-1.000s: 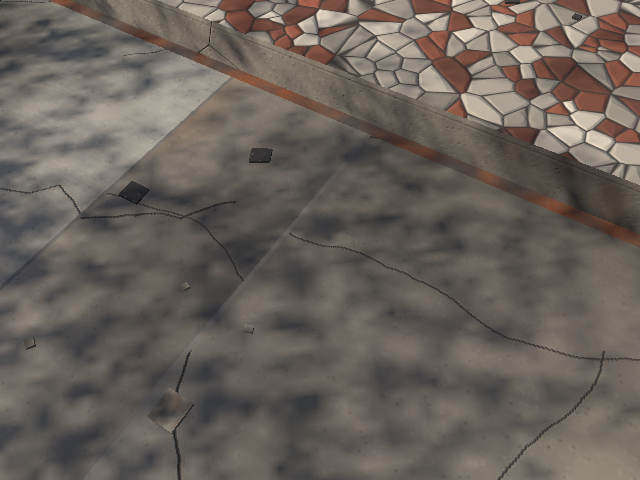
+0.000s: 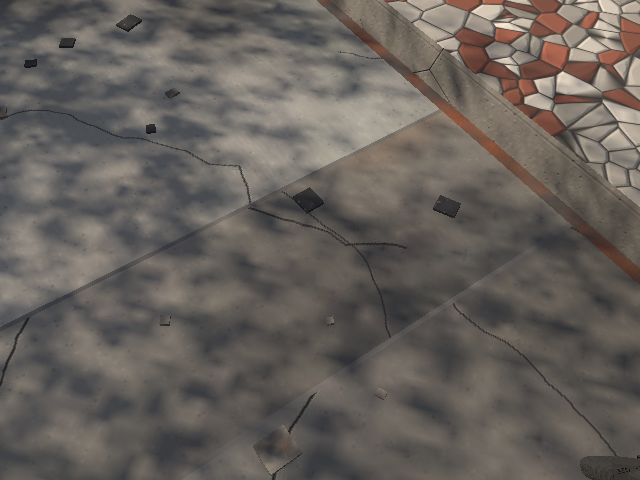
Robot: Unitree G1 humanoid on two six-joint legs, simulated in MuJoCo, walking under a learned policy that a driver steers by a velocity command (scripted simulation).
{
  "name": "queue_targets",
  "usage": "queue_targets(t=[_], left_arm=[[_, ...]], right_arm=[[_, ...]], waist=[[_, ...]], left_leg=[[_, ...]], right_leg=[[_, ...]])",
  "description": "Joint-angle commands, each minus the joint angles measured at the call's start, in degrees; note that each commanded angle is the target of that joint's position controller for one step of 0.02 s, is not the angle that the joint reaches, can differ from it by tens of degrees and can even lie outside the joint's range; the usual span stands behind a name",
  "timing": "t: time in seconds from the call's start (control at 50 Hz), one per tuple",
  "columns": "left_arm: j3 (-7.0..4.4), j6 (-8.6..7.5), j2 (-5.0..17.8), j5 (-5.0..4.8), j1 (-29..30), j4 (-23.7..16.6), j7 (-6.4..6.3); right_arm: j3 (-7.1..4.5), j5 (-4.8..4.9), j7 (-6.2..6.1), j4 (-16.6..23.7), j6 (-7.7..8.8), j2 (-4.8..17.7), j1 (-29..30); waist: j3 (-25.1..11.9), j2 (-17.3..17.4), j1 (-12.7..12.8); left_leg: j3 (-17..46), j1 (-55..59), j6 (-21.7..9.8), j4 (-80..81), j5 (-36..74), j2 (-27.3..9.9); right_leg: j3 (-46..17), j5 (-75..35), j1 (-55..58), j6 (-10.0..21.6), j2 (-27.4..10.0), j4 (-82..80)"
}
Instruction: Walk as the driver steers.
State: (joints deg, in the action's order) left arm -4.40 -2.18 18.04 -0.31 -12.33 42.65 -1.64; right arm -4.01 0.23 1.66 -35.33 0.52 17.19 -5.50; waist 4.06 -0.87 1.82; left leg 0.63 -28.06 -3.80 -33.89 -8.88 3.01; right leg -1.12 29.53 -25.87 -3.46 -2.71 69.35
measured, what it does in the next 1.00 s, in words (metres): walks ahead, turning left: right foot, then left foot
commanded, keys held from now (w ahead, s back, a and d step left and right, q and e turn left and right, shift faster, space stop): q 0.22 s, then w+q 0.78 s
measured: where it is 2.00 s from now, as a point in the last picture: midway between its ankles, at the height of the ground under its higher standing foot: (103, 319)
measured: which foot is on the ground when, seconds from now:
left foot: down 0.00-0.36, up 0.38-0.80, down 0.82-1.00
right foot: up 0.00-0.34, down 0.36-0.82, up 0.84-1.00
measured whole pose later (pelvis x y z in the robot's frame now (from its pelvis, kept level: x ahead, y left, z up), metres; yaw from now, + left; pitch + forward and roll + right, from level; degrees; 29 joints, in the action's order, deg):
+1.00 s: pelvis +0.28 +0.15 +0.02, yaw +36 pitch +2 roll +0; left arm -2.8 -6.4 18.0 0.4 -12.5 39.7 -0.3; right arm -3.4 0.5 1.5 -37.2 2.5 16.4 -15.7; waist 2.4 -1.6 -0.4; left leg 2.1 -16.4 -5.3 -25.7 -11.3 5.6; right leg -2.0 17.5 -32.3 -1.5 -5.4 65.0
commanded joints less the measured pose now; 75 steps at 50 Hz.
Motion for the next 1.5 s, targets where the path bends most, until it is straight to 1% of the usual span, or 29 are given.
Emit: queue_targets(t=[0.02,0.1,0.28,0.34,0.36,0.38,0.4,0.44,0.5,0.6,0.72,0.76,0.8,0.82,0.84,0.86,0.88,0.94,1.02,1.12,1.2,1.26,1.3,1.32,1.34,1.36,1.38,1.42,1.5], left_arm=[[-1.78,0.72,7.55,1.15,-1.75,-4.22,-1.19],[-0.93,1.26,4.69,1.60,-1.77,-4.22,-1.35],[-0.40,0.16,4.15,0.12,5.30,-6.98,0.08],[-0.99,-1.11,3.85,-0.67,1.37,-6.18,0.67],[-1.83,-1.40,6.33,-0.20,-2.43,-5.52,0.42],[-2.70,-1.25,10.62,1.43,-6.83,-4.69,0.14],[-3.39,-1.76,12.25,2.52,-7.50,-4.13,0.95],[-2.01,-2.06,6.71,0.68,-2.10,-5.87,0.15],[-1.18,-2.11,5.16,0.63,-3.21,-5.49,-0.52],[-1.58,-2.50,6.49,0.95,-6.21,-3.55,-0.05],[-2.86,-2.03,10.33,-0.96,-7.48,-1.22,0.69],[-3.30,-1.60,11.58,-1.57,-7.23,-0.64,0.88],[-3.11,-1.15,11.38,-1.86,-6.97,-0.34,0.58],[-2.19,-1.47,9.23,-0.78,-8.37,-1.11,0.32],[0.76,-2.60,0.41,2.27,-11.22,-5.69,0.79],[0.53,-4.75,4.21,-0.07,-6.74,-6.56,1.06],[-0.55,-5.71,8.40,-2.36,-1.24,-7.85,1.34],[-0.57,-6.02,7.86,0.84,-1.10,-6.91,0.89],[0.05,-4.05,5.35,1.64,-0.32,-6.69,1.41],[1.96,-4.66,1.37,1.03,11.45,-8.73,2.75],[1.30,-5.15,3.48,0.15,16.08,-10.30,3.73],[0.54,-5.23,4.85,0.20,13.91,-10.24,3.90],[-1.12,-5.36,7.63,0.60,2.58,-7.89,3.33],[-1.89,-5.28,10.96,1.36,-7.29,-7.05,2.99],[-2.70,-4.72,13.06,0.76,-12.28,-4.18,3.46],[-1.48,-4.42,7.70,-0.68,-13.19,-4.14,3.56],[-0.77,-4.07,5.76,-0.60,-8.76,-4.53,3.15],[-0.01,-3.58,4.53,0.62,-3.14,-4.91,2.96],[0.29,-4.33,3.90,0.19,-2.46,-3.69,2.99]], right_arm=[[-2.53,-0.21,-0.89,4.00,0.34,8.62,-1.21],[-2.86,-0.60,-2.05,3.88,0.32,9.27,-1.02],[-3.01,0.46,-3.01,3.93,-1.70,9.54,-3.57],[-2.27,0.94,-2.95,3.98,-1.90,8.04,-3.37],[-1.55,0.98,-3.04,4.17,-1.70,5.62,-3.87],[-0.67,1.27,-3.01,5.27,-1.26,1.96,-4.12],[-1.37,1.05,-2.66,7.82,-0.01,5.27,-1.25],[-2.70,0.52,-2.09,5.65,0.26,8.84,-2.99],[-2.14,0.60,-1.18,4.88,0.40,5.74,-2.92],[-0.92,0.90,-0.20,6.11,0.82,2.91,1.92],[-0.18,1.37,1.75,7.43,1.13,2.15,6.82],[-0.79,1.22,2.01,7.53,1.01,3.56,5.42],[-3.32,1.07,1.56,4.04,0.70,7.51,-7.16],[-5.26,1.58,0.64,1.51,0.22,11.27,-17.81],[-6.10,1.96,-0.24,1.72,0.54,19.28,-18.58],[-4.91,1.61,-0.01,3.29,1.59,16.09,-21.05],[-3.65,1.02,0.20,1.89,2.54,11.95,-19.18],[-1.83,0.19,-0.15,2.94,2.97,7.56,-9.14],[-1.76,0.28,-1.32,1.43,3.49,7.75,-7.88],[-1.73,0.93,-2.27,-2.45,3.40,8.15,-12.92],[-1.66,1.28,-2.26,-5.40,3.22,8.40,-17.39],[-1.93,0.91,-2.43,-6.47,2.28,8.86,-17.86],[-1.39,0.52,-2.32,-5.93,1.89,7.94,-16.26],[-0.31,-0.72,-2.29,-4.54,2.02,5.47,-17.22],[1.13,0.70,-1.98,-5.45,2.83,0.78,-25.82],[0.35,1.54,-1.93,-5.68,3.29,5.93,-22.16],[-0.48,2.11,-1.85,-3.82,3.52,8.62,-14.24],[-0.25,0.54,-1.82,-2.04,3.96,7.01,-8.57],[0.42,0.28,-1.62,-3.16,3.15,3.12,-11.35]], waist=[[-10.83,5.93,-0.52],[-12.19,6.26,0.21],[-11.04,9.70,-3.06],[-8.99,9.12,0.22],[-9.77,5.14,1.63],[-10.71,-7.01,1.67],[-5.80,-13.95,1.59],[-2.31,-8.84,-0.27],[-1.59,-6.94,0.56],[-0.88,-6.50,2.70],[1.35,-6.56,3.59],[0.55,-6.96,1.70],[-7.61,-4.80,-5.80],[-13.75,-1.23,-10.49],[-18.49,18.49,-5.29],[-27.97,14.26,-9.18],[-18.96,9.66,-9.80],[-8.72,4.47,-2.82],[-5.16,3.62,-0.63],[-2.73,4.44,-5.47],[-1.07,5.09,-6.98],[-1.68,6.69,-5.30],[-10.00,6.33,0.91],[-19.48,0.56,4.11],[-27.69,-16.63,1.69],[-23.86,-10.62,3.91],[-14.09,-5.35,4.46],[-5.26,-0.19,1.15],[-4.66,-3.86,-2.25]], left_leg=[[20.48,13.58,-10.52,15.54,8.22,-14.21],[18.38,9.72,-10.96,15.12,12.81,-11.93],[27.46,10.07,-9.28,15.30,-16.10,-9.59],[28.64,5.02,-6.93,12.72,-24.96,-6.33],[25.12,-2.66,-3.76,5.26,-28.91,-3.22],[11.67,-13.74,0.15,-10.79,-28.35,4.29],[9.16,-22.49,0.91,-20.03,-23.72,2.41],[8.31,-23.45,3.15,-27.32,-14.90,-1.50],[5.46,-22.79,5.15,-32.59,-6.51,-3.64],[2.55,-20.06,6.75,-23.65,0.78,-5.86],[-2.68,-9.55,3.66,-7.09,0.06,-6.17],[-4.86,-4.16,1.06,-3.88,-3.79,-4.22],[-8.03,15.56,-2.64,1.98,-1.27,1.18],[-2.17,33.56,-5.01,1.31,-0.62,-0.54],[31.39,50.68,-14.96,6.75,-9.70,-17.78],[49.73,53.31,-19.61,17.49,-20.94,-22.79],[41.20,48.85,-16.59,18.13,-16.55,-21.28],[24.67,26.35,-12.76,18.36,0.25,-14.51],[18.20,16.37,-13.35,21.39,11.43,-11.82],[11.77,12.22,-9.01,21.35,8.86,-7.99],[16.11,20.70,-8.42,18.29,7.61,-12.02],[17.79,27.40,-7.00,13.64,18.41,-14.05],[14.16,25.47,-4.56,-0.45,34.23,-9.75],[12.11,14.23,-2.41,-17.05,21.20,-5.65],[8.06,-6.07,2.21,-37.49,-20.10,3.68],[11.67,-13.50,2.21,-42.77,-23.18,1.23],[9.70,-16.32,2.14,-43.03,-18.10,-1.61],[6.07,-13.75,2.46,-36.79,-10.98,-6.11],[3.96,-8.15,3.78,-27.85,-8.06,-8.77]], right_leg=[[-3.55,-6.06,-9.37,0.84,-2.05,-0.22],[-3.25,-9.93,-6.22,-0.31,0.60,-7.98],[-4.17,-10.83,0.12,-0.04,4.03,-28.73],[-2.62,-13.96,12.81,2.85,4.17,-43.75],[-7.86,-11.91,22.38,5.78,-2.85,-47.32],[-22.71,1.38,29.37,11.50,-14.38,-51.94],[-37.13,9.56,25.59,16.84,-20.83,-57.19],[-27.60,7.04,23.71,14.25,-16.42,-57.01],[-15.64,-6.00,22.75,11.59,-12.59,-58.28],[-4.44,-17.12,23.14,12.11,-11.94,-60.09],[3.52,-21.96,23.31,10.63,-13.64,-59.29],[5.55,-34.19,24.64,9.84,-14.69,-55.34],[11.63,-57.10,22.26,7.27,-12.02,-36.93],[12.48,-49.73,10.47,4.85,-10.02,-21.04],[9.77,0.74,-14.94,0.61,-0.22,1.63],[-3.90,4.14,-21.03,0.96,2.80,10.26],[-4.20,-2.02,-26.42,2.12,0.03,10.72],[-4.13,-12.24,-16.27,2.98,-5.04,-1.52],[-2.05,-17.37,-12.41,0.49,-3.79,-10.57],[0.35,-38.23,-4.75,0.25,0.40,-33.14],[-1.33,-37.02,-6.23,2.89,0.90,-39.65],[-0.29,-28.27,-4.36,5.64,1.90,-41.21],[1.34,-29.62,13.50,9.45,2.24,-41.98],[-9.62,-32.41,32.17,14.25,-7.72,-38.42],[-36.34,-17.96,50.85,23.63,-19.92,-44.52],[-42.41,-4.66,49.01,21.65,-19.42,-50.56],[-33.79,-4.81,40.68,18.94,-17.35,-52.19],[-23.50,-17.02,25.97,17.58,-13.06,-54.95],[-14.17,-27.84,18.24,17.77,-9.54,-59.33]])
